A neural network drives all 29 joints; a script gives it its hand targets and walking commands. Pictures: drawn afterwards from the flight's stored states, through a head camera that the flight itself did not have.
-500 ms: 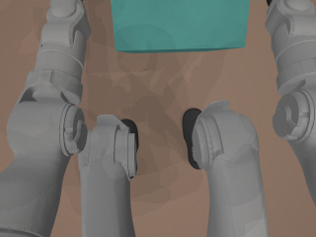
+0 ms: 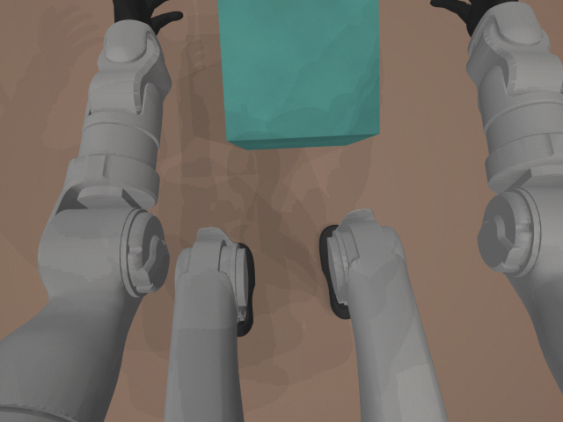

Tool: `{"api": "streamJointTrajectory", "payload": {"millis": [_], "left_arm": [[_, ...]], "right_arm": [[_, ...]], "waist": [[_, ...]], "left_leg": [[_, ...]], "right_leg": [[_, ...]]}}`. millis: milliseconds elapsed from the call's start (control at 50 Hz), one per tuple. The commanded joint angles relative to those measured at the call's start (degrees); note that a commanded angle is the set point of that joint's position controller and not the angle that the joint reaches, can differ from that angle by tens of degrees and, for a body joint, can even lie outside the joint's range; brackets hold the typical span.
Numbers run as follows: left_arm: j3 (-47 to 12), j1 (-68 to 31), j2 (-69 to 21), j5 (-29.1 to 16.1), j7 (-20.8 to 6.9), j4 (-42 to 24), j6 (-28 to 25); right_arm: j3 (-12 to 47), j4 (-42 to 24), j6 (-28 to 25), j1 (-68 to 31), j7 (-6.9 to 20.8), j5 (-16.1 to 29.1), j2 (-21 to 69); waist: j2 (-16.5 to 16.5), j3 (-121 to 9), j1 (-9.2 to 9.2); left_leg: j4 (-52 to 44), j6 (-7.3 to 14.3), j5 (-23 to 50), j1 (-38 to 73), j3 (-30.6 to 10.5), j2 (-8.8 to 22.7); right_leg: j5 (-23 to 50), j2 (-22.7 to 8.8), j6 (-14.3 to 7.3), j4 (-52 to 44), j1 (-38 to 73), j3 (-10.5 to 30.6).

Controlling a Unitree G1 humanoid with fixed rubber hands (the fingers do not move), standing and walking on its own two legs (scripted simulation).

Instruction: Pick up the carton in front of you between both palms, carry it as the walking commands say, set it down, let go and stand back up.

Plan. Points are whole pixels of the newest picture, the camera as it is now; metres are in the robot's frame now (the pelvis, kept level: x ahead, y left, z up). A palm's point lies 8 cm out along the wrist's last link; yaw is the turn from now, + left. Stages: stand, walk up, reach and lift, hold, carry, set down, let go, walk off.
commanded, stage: set down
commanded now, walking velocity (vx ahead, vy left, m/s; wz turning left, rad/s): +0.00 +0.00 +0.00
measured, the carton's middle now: (296, 84) +0.52 -0.06 -0.32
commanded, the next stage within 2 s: let go in 0.62 s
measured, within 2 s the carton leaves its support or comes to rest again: neither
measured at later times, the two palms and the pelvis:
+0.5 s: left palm out of the picture +0.56 +0.12 +0.03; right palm out of the picture +0.53 -0.28 +0.04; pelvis +0.02 +0.00 +0.13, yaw -1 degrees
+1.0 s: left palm out of the picture +0.47 +0.16 +0.14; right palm out of the picture +0.43 -0.28 +0.15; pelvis +0.07 -0.01 +0.26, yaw -2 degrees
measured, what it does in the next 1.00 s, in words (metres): rises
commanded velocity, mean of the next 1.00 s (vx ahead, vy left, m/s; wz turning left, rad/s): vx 0.00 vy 0.00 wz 0.00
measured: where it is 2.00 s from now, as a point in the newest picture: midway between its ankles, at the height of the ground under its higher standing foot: (290, 296)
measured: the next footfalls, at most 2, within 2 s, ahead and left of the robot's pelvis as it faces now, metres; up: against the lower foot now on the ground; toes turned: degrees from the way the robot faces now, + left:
none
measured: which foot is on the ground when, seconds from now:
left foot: down 0.00-1.00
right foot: down 0.00-1.00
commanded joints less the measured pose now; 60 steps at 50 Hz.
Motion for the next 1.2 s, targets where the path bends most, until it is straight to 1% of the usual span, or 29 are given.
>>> {"api": "streamJointTrajectory", "payload": {"millis": [0,120,180,240,340,440,540,640,700,760,840,900,960,1080,1140,1180], "left_arm": [[1.13,-12.42,5.47,0.95,-0.32,-6.24,-0.9],[-0.05,-11.55,5.42,0.55,-0.25,-12.27,0.61],[-0.4,-10.58,5.4,0.42,-0.21,-15.06,1.56],[-0.21,-9.16,5.31,0.61,-0.37,-16.55,2.22],[0.84,-6.0,4.65,1.51,-1.08,-16.1,2.16],[1.96,-2.91,3.47,2.71,-2.0,-14.68,1.11],[2.59,-0.81,2.53,3.81,-2.8,-14.86,0.17],[3.49,2.03,1.13,5.99,-3.47,-13.87,-0.57],[3.69,7.5,0.25,8.31,-3.56,-15.15,-0.51],[3.02,15.38,-0.79,10.24,-3.45,-18.29,-0.34],[0.88,26.07,-1.72,10.26,-3.77,-24.47,-1.3],[-0.53,31.86,-1.56,9.2,-4.53,-27.9,-2.81],[-1.49,38.55,-1.5,8.38,-5.61,-28.32,-4.48],[-3.02,53.84,-2.05,7.68,-7.3,-26.06,-7.41],[-3.75,60.43,-1.69,7.38,-7.86,-26.26,-8.76],[-4.31,64.33,-1.23,6.99,-8.24,-27.03,-9.55]], "right_arm": [[-1.69,-6.15,-0.83,-12.79,0.39,-1.1,-6.85],[-2.82,-10.96,0.6,-11.11,0.94,-1.26,-8.51],[-3.0,-13.55,1.51,-10.21,1.44,-0.94,-8.89],[-3.05,-14.96,2.2,-9.17,2.05,-0.81,-8.58],[-3.4,-14.38,2.23,-6.86,2.99,-1.47,-7.22],[-4.5,-12.75,1.13,-4.36,3.59,-3.1,-5.95],[-5.98,-12.79,-0.09,-2.51,4.1,-4.93,-5.37],[-7.07,-11.57,-1.06,0.22,4.89,-7.32,-3.82],[-6.91,-12.71,-1.1,5.61,5.45,-9.33,-3.18],[-5.91,-15.88,-0.93,13.38,5.99,-11.25,-2.62],[-4.1,-22.37,-1.61,24.09,6.29,-11.66,-1.63],[-2.32,-26.06,-2.81,29.69,6.38,-10.31,-0.53],[-0.66,-27.09,-4.19,36.37,6.55,-8.49,1.32],[1.66,-26.66,-6.84,51.88,6.42,-6.72,4.12],[2.65,-27.35,-8.12,59.14,6.01,-6.46,4.58],[3.41,-28.31,-8.87,63.66,5.71,-6.3,4.79]], "waist": [[-2.92,-61.14,-1.09],[-1.37,-70.66,-2.29],[-0.92,-73.49,-2.32],[-1.06,-73.93,-1.92],[-1.94,-71.41,-1.12],[-2.45,-68.78,-0.85],[-2.29,-67.71,-0.97],[-1.76,-64.6,-0.54],[-1.53,-66.92,-0.24],[-1.93,-68.27,-0.12],[-2.87,-65.82,-0.34],[-3.54,-61.0,-0.03],[-3.94,-56.33,0.62],[-3.9,-49.43,1.66],[-3.37,-45.46,1.81],[-2.97,-42.15,1.92]], "left_leg": [[-11.57,0.26,10.8,23.27,4.88,-1.65],[-17.03,-0.28,14.61,31.85,4.89,-2.07],[-20.12,-0.42,16.4,35.9,4.83,-2.23],[-23.5,-0.46,17.68,38.31,4.74,-2.32],[-29.46,-0.46,19.23,39.71,4.33,-2.22],[-35.66,-0.63,20.92,41.86,3.49,-1.88],[-42.13,-0.86,23.1,46.87,2.59,-1.41],[-47.73,-1.11,24.14,51.03,2.1,-0.84],[-50.97,-1.22,26.62,55.68,2.06,-0.68],[-54.3,-1.08,28.71,60.1,2.0,-0.61],[-58.76,-0.73,30.12,63.93,1.83,-0.41],[-61.81,-0.39,29.91,65.23,1.2,-0.09],[-64.53,-0.16,29.99,66.25,0.63,0.19],[-69.45,0.01,32.13,71.81,0.03,0.79],[-72.2,0.17,32.94,76.68,-0.32,1.18],[-74.2,0.3,33.11,80.74,-0.59,1.49]], "right_leg": [[18.38,0.14,2.13,-12.49,39.26,-3.62],[22.51,0.74,2.0,-18.13,46.13,-4.23],[24.5,1.0,2.02,-21.15,49.42,-4.4],[26.11,1.13,2.1,-24.27,52.5,-4.29],[28.53,1.1,2.3,-29.6,56.96,-3.57],[30.72,0.91,2.3,-35.36,60.75,-2.84],[32.57,0.65,2.04,-41.59,64.93,-2.55],[32.07,0.37,1.79,-47.28,67.31,-2.4],[34.4,0.37,1.69,-50.39,72.47,-2.31],[37.0,0.4,1.53,-53.29,79.01,-2.02],[40.94,0.11,1.19,-57.21,88.06,-0.86],[43.15,-0.44,1.03,-59.94,93.17,0.38],[45.42,-1.07,1.06,-62.2,97.26,1.37],[48.85,-1.77,1.29,-66.43,102.78,2.38],[48.27,-1.83,1.3,-69.25,104.69,2.47],[46.56,-1.81,1.26,-71.44,105.7,2.32]]}}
